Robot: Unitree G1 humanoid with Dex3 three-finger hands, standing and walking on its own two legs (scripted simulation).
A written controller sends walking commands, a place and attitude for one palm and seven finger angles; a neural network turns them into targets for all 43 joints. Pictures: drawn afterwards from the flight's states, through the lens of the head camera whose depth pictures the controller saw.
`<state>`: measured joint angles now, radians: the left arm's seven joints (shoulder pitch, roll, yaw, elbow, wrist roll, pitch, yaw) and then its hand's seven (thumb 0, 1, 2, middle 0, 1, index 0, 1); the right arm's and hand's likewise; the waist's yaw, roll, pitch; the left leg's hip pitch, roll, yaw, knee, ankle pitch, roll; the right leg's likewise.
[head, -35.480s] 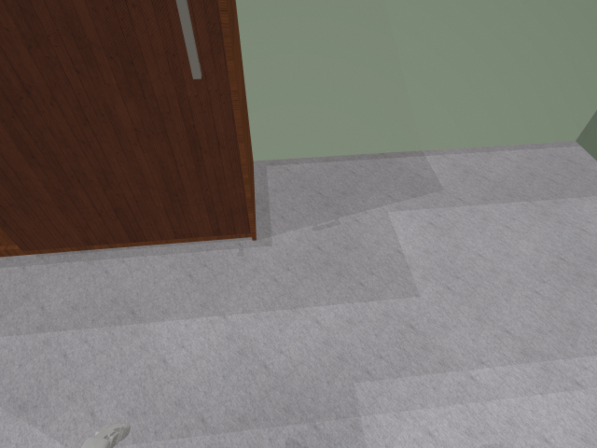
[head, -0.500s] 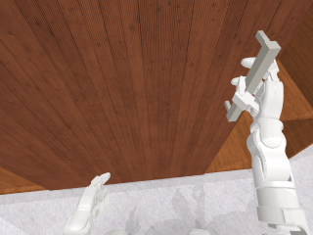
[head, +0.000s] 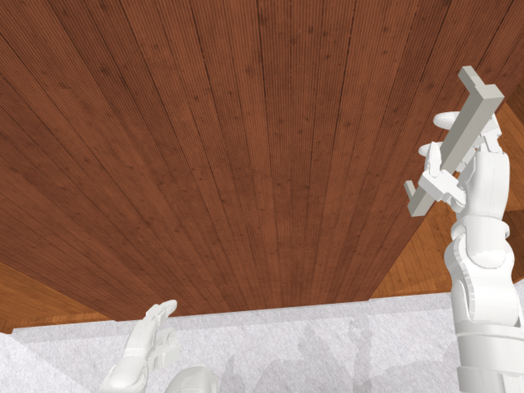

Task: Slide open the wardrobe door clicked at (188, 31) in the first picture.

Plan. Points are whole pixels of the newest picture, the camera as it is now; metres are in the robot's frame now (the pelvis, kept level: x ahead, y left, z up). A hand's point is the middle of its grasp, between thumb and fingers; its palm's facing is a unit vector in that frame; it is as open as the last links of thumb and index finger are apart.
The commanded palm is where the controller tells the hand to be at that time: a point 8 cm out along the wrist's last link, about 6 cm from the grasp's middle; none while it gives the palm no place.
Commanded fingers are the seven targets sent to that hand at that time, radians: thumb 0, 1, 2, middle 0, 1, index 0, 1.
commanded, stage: stop walking and hold the door there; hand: right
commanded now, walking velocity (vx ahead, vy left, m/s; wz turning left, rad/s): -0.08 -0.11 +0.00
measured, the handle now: (438, 153) +0.39 -0.28 +0.11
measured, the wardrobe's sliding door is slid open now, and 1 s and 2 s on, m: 0.47 0.47 0.47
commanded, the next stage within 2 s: none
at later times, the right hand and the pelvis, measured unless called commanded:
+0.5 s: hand (430, 173) +0.35 -0.25 +0.12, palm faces +0.41 +0.90 -0.16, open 6.2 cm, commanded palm +0.31 -0.27 +0.11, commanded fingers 0.00 -0.90 -0.90 0.45 1.40 0.45 1.40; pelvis +0.00 +0.00 -0.02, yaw +5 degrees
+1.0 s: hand (430, 174) +0.35 -0.25 +0.12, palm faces +0.40 +0.90 -0.19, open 6.0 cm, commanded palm +0.31 -0.28 +0.11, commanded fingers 0.00 -0.90 -0.90 0.45 1.40 0.45 1.40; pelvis -0.03 +0.00 -0.01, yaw +9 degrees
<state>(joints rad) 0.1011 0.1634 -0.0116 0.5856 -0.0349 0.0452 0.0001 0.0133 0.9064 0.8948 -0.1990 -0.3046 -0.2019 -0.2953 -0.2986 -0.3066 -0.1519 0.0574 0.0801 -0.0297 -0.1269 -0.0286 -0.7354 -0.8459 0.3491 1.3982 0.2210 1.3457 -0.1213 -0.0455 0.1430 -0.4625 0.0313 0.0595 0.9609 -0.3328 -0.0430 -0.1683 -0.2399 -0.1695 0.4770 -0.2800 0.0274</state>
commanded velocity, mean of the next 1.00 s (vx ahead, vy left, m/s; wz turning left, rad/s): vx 0.00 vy -0.01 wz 0.00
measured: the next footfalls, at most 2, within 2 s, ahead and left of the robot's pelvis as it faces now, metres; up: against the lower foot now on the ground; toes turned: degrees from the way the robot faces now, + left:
left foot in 0.14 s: +0.09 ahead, +0.19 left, +0.00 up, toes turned +8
right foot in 0.40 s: +0.07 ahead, -0.07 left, +0.00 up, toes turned -2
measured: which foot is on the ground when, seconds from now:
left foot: up 0.00-0.12, down 0.14-0.42, up 0.44-0.66, down 0.68-1.00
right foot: down 0.00-0.14, up 0.16-0.38, down 0.40-1.00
